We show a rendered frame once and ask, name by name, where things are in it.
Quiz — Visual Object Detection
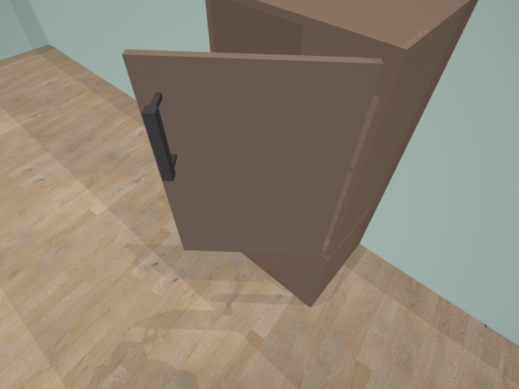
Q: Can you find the handle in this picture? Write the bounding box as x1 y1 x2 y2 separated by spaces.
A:
142 92 177 182

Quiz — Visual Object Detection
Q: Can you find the cupboard door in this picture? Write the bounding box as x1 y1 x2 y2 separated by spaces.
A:
122 49 384 255

